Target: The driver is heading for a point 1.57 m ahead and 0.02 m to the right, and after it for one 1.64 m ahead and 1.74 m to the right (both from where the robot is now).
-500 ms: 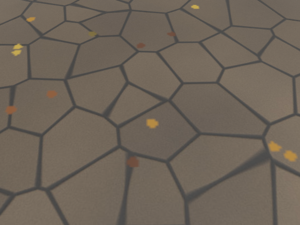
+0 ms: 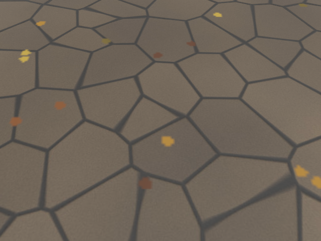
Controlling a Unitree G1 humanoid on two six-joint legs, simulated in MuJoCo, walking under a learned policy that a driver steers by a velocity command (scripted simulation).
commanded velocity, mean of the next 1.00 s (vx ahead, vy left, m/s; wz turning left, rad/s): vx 0.03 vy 0.00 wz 0.00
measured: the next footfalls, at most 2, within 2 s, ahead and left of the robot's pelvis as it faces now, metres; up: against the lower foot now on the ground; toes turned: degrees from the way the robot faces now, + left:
left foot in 1.42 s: +0.27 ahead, +0.13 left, +0.00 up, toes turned +4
